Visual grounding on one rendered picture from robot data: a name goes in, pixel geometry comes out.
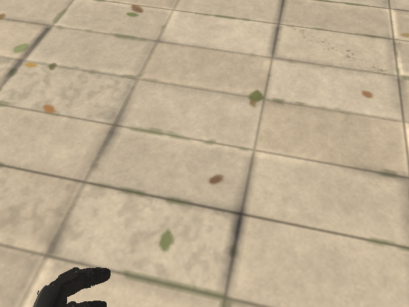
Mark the robot left hand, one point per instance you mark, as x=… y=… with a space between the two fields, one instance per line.
x=69 y=283

